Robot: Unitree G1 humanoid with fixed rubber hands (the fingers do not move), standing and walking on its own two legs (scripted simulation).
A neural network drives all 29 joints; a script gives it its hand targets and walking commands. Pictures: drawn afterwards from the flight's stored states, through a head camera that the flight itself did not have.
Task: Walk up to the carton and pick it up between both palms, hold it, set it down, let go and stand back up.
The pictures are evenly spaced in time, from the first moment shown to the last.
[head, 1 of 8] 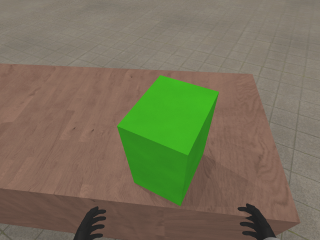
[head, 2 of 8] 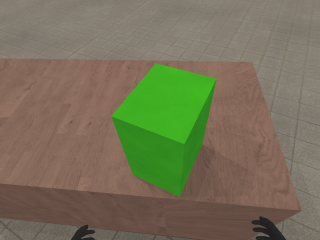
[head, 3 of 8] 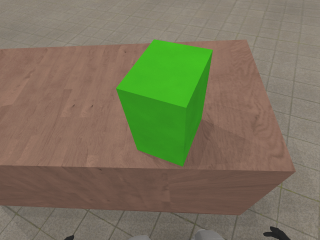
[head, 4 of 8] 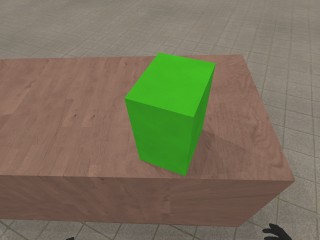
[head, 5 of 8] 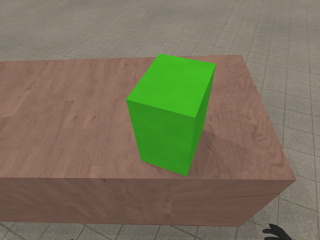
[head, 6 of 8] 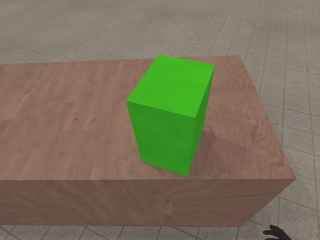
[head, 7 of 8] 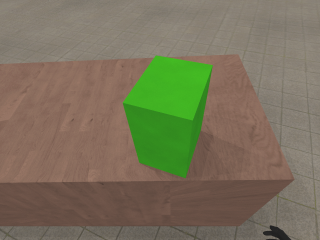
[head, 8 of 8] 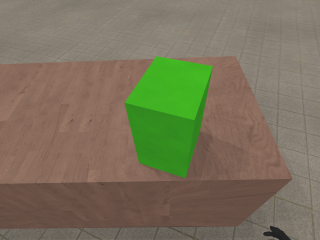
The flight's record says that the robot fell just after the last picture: no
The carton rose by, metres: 0.00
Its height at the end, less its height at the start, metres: +0.00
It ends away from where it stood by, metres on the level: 0.00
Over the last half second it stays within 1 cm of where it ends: yes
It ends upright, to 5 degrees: yes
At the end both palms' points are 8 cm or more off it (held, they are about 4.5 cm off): yes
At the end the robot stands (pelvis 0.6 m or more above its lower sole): yes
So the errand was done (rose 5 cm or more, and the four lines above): no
